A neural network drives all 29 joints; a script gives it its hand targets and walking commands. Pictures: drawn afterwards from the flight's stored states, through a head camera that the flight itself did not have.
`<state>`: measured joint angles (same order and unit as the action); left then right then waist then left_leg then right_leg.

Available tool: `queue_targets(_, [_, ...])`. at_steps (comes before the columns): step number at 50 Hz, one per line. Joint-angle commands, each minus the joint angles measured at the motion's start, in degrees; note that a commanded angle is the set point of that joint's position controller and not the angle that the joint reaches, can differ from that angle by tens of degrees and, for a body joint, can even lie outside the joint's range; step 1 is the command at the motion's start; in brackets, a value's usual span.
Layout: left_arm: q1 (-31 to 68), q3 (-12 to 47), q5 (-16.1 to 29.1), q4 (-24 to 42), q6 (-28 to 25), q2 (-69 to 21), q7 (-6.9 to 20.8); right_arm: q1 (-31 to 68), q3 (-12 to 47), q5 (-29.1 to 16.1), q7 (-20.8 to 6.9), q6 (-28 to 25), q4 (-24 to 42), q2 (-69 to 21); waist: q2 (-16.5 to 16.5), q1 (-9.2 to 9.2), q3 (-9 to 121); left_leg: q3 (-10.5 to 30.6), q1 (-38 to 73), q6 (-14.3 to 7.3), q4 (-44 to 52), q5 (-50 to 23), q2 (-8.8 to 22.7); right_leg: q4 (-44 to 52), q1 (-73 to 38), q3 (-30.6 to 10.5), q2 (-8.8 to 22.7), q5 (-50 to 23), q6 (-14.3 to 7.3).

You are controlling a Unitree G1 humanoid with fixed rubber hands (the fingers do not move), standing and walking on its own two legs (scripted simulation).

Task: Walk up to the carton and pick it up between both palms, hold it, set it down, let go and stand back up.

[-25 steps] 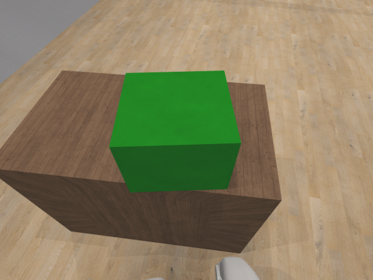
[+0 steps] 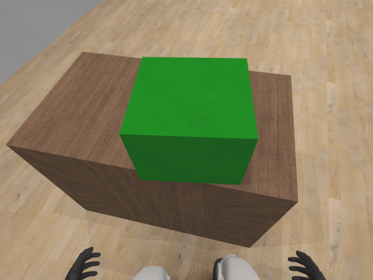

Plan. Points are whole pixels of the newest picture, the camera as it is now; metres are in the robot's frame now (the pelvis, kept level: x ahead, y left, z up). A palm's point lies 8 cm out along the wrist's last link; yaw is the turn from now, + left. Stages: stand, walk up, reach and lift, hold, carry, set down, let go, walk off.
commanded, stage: walk up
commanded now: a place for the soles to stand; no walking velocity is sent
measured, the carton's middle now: (191, 121) +0.49 +0.00 +0.00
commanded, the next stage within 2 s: none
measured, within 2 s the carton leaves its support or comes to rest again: neither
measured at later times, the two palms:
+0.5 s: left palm out of the picture +0.01 +0.26 -0.12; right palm out of the picture +0.01 -0.23 -0.11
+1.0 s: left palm out of the picture +0.02 +0.25 -0.12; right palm out of the picture +0.01 -0.25 -0.12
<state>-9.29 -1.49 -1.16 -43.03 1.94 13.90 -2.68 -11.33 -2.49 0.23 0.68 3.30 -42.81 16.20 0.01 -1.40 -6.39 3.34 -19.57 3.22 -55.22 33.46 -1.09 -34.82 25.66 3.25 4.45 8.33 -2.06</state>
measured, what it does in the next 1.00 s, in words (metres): steps on the spot: left foot, then right foot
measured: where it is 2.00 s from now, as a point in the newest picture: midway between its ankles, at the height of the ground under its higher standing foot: outside the picture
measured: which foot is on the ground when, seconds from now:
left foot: up 0.00-0.04, down 0.06-0.98, up 1.00-1.00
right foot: down 0.00-0.10, up 0.12-0.38, down 0.40-1.00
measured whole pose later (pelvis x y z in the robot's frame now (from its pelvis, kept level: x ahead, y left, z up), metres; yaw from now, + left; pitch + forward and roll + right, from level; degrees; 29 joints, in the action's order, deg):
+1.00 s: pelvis -0.01 +0.00 +0.01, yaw -2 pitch -1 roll +0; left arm -18.0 1.8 -1.2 -54.4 -0.6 13.5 -0.3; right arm -19.3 2.0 2.5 0.5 -0.7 -50.7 15.7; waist -0.8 -0.7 -0.6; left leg -0.8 -11.1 0.5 -33.7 24.1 1.6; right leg -32.8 13.9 -1.6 -0.5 18.0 -0.7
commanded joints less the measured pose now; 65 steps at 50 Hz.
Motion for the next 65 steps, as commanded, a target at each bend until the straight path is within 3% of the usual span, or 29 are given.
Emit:
queue_targets(1, [-0.99,-1.97,-1.81,1.47,1.61,10.25,1.22,-11.97,-0.63,-0.17,0.16,-2.04,0.25,0.18,11.11,2.39,10.89,-7.42,9.26,-2.01,27.37,-12.48,-1.37,9.91,-8.55,-10.95,6.05,17.7,-6.27])
queue_targets(2, [-2.25,-1.71,-1.77,1.06,1.92,9.89,1.59,-12.78,-1.01,0.19,0.26,-2.33,0.0,1.03,8.26,2.91,9.65,-5.69,11.96,-3.21,29.89,-15.34,-1.06,8.42,-3.82,-10.04,5.47,21.05,-3.69])
queue_targets(3, [-3.87,-0.97,-1.28,0.9,2.05,7.99,2.1,-13.16,-1.08,0.4,0.25,-2.52,0.35,2.62,2.82,2.81,7.99,2.69,12.28,-5.05,30.83,-11.7,3.37,3.79,2.58,-7.54,3.73,24.34,-0.63])
queue_targets(4, [-5.27,0.71,-0.33,1.8,1.68,3.26,2.48,-12.29,-1.21,0.6,0.24,-2.43,1.24,5.51,-8.36,2.27,5.32,24.29,8.22,-8.93,38.12,3.8,16.72,-7.93,11.0,-1.98,-1.59,25.09,3.37])
queue_targets(5, [-0.24,-1.11,-0.94,2.45,2.12,6.54,1.85,-7.73,-3.66,-0.51,1.29,-2.02,1.64,13.38,-9.9,4.39,-4.17,31.53,-14.13,-15.53,45.35,13.99,25.26,-19.36,3.74,-5.25,-2.45,26.18,3.75])
queue_targets(6, [-1.74,-1.12,-1.03,1.1,2.21,7.07,2.01,-2.51,-2.8,-0.57,1.85,-2.62,1.16,11.28,-9.14,0.77,-7.05,29.92,-21.21,-16.37,47.95,14.98,24.06,-24.17,-2.14,-8.89,-0.69,20.62,3.35])
queue_targets(8, [-5.3,-0.11,0.24,-2.77,1.15,5.84,2.69,0.35,0.51,-0.43,1.74,-4.2,1.77,2.3,-6.6,-1.94,-6.98,12.02,-5.61,-7.36,41.74,-8.48,12.69,-13.74,4.07,-8.49,-1.2,15.5,3.55])
queue_targets(9, [-7.12,0.02,-0.13,-4.77,0.7,5.48,2.72,-0.33,0.89,-0.03,1.7,-4.78,2.44,1.8,-7.83,-2.61,-4.82,8.95,0.42,-5.52,38.47,-20.53,10.69,-12.6,5.97,-7.48,-1.78,14.45,3.97])
queue_targets(13, [-5.0,1.31,-2.23,-4.55,-1.32,3.54,2.16,-10.66,-0.1,0.67,0.16,-6.12,-1.49,3.24,-11.6,3.31,5.86,6.61,14.07,-7.13,33.04,-32.22,7.87,-3.9,-0.45,-2.88,-4.01,13.0,4.57])
queue_targets(15, [-3.97,1.5,-0.97,-4.77,-1.63,3.09,1.94,-10.6,-0.46,1.65,0.49,-5.68,-1.2,3.89,-11.93,3.97,8.78,5.66,16.92,-9.36,30.39,-35.29,8.51,0.15,-2.64,-1.45,-4.8,12.31,4.55])
queue_targets(17, [-5.25,1.6,-0.86,-4.98,-2.11,3.33,1.64,-9.02,-0.09,1.94,0.39,-4.98,-1.24,5.28,-9.22,2.13,9.5,5.61,12.89,-9.54,27.43,-36.83,10.01,10.72,-10.6,-1.02,-4.58,2.55,3.27])
queue_targets(20, [-12.83,0.66,-1.61,-7.49,-2.79,7.74,1.12,-11.63,1.98,1.23,-0.23,-5.23,-0.88,1.43,0.83,0.92,13.67,2.85,0.88,-6.18,22.18,-27.2,7.48,9.97,-27.28,-13.7,4.52,-12.95,-0.53])
queue_targets(22, [-9.65,-0.14,0.96,-9.03,-1.75,9.98,1.72,-11.96,3.42,0.71,0.27,-4.48,-1.33,-1.66,8.9,2.42,6.95,-1.72,5.02,-5.72,25.29,-10.89,2.76,14.69,-13.11,-15.8,5.29,10.76,-4.48])
queue_targets(25, [-7.79,1.53,0.67,-8.21,-1.11,5.3,2.14,-10.92,2.4,1.04,0.2,-4.66,-2.68,2.94,6.59,1.63,-3.09,0.26,2.98,-5.68,28.83,-12.04,2.97,16.58,-5.73,-11.67,1.1,18.51,-2.18])
queue_targets(34, [-9.17,1.88,-0.05,-8.98,-3.07,5.96,2.53,-10.21,2.57,1.09,0.28,-5.93,-4.23,4.8,-1.66,0.57,4.15,3.74,5.05,-7.14,33.35,-17.63,6.95,7.99,-12.54,-8.75,-1.56,4.51,-0.72])
queue_targets(38, [-9.44,1.93,0.21,-9.61,-3.3,6.71,2.21,-10.51,3.08,1.26,0.22,-5.61,-4.89,3.74,-1.03,1.04,6.18,0.36,7.9,-6.59,29.91,-25.05,5.67,7.9,-13.27,-9.48,-0.45,-2.53,-1.13])
queue_targets(46, [-10.17,2.17,0.48,-10.51,-2.64,7.28,2.01,-11.31,3.42,1.38,0.53,-4.91,-6.31,4.47,1.72,1.59,3.59,-1.18,8.46,-6.14,28.34,-24.35,5.32,8.72,-11.17,-10.2,-0.29,-4.79,-1.76])
queue_targets(47, [-17.58,0.89,-0.66,-9.45,-3.34,8.45,2.12,-10.74,1.88,2.96,-0.12,-4.35,-6.04,8.14,-0.06,-1.3,4.86,-5.67,3.28,-4.64,19.49,-6.5,1.82,11.67,-16.05,-18.43,3.01,12.33,-4.81])
queue_targets(48, [-20.81,-0.22,-0.42,-10.75,-3.12,11.95,1.9,-8.41,2.24,3.76,-0.33,-3.94,-4.88,6.05,4.58,-2.52,1.42,-7.43,-7.5,-2.98,13.89,1.26,-0.54,17.44,-19.78,-28.8,8.51,23.03,-8.01])
queue_targets(49, [-23.23,-0.74,-0.37,-11.67,-2.7,13.05,1.53,-6.7,2.39,4.32,-0.33,-3.6,-3.68,5.5,6.9,-3.83,-1.9,-6.06,-15.27,-2.24,10.67,6.35,0.06,21.74,-21.64,-36.95,13.54,30.29,-10.49])
queue_targets(51, [-22.37,-1.57,-1.05,-10.78,-2.76,14.04,0.62,-5.13,2.68,3.74,-0.7,-3.79,-1.84,5.04,8.27,-4.26,-6.46,-2.66,-23.25,-2.14,4.93,3.39,4.37,23.67,-21.5,-40.93,17.07,30.02,-13.57])
queue_targets(53, [-21.17,-1.14,-1.38,-10.29,-3.47,11.22,0.58,-2.99,2.15,3.01,-1.32,-4.68,-0.56,5.32,8.5,-3.87,-4.83,-1.17,-23.44,-1.68,4.79,-2.09,5.49,22.85,-22.73,-35.17,14.02,22.58,-11.72])
queue_targets(56, [-14.5,-1.01,-0.85,-8.03,-4.54,8.52,0.36,-5.56,1.5,2.59,-1.91,-4.42,-0.67,3.96,10.21,0.01,2.59,-3.37,-9.69,-1.35,6.31,-12.54,3.98,17.89,-16.18,-21.86,7.06,0.58,-7.55])
queue_targets(59, [-6.33,-0.89,-0.56,-5.26,-4.07,9.1,0.88,-8.11,2.3,1.04,-1.43,-4.05,-1.6,1.56,12.77,3.3,5.43,-6.73,7.81,-1.98,16.43,-22.55,2.56,11.51,-4.17,-11.0,1.69,-6.69,-3.85])
queue_targets(60, [-5.46,-0.74,-0.56,-5.1,-3.53,9.38,1.08,-10.07,1.98,0.89,-1.13,-3.95,-2.15,1.84,11.19,4.65,6.46,-8.52,13.87,-2.25,20.79,-28.14,1.36,7.44,-1.14,-9.9,0.74,-6.11,-2.48])
queue_targets(62, [-10.73,-0.12,-0.35,-5.83,-2.74,8.03,1.42,-11.09,0.27,1.15,-0.04,-3.86,-3.11,4.98,0.03,4.05,5.94,-7.11,20.68,-1.68,24.96,-33.48,1.11,-1.88,4.09,-10.16,-2.92,1.35,0.0])
queue_targets(63, [-15.91,0.79,0.13,-6.56,-2.45,5.72,1.42,-11.83,-0.47,1.38,0.41,-3.93,-2.54,8.05,-8.17,3.12,7.36,2.0,21.4,-2.64,28.29,-30.7,9.02,-7.68,5.45,-9.08,-5.07,13.64,1.91])
queue_targets(64, [-20.61,1.13,0.31,-6.79,-1.47,4.63,1.07,-10.09,-0.71,0.79,0.85,-3.43,-0.73,11.0,-14.55,0.59,7.3,17.56,12.72,-5.67,37.47,-20.55,21.11,-16.02,2.26,-8.33,-6.88,30.62,3.5])
queue_targets(65, [-23.12,0.59,-0.32,-8.06,-0.08,5.45,0.55,-7.77,-0.52,-0.46,1.26,-2.87,-0.34,11.71,-9.49,-1.02,2.32,19.71,2.35,-7.47,41.47,-9.06,24.56,-22.12,-1.69,-10.99,-4.68,32.03,3.79])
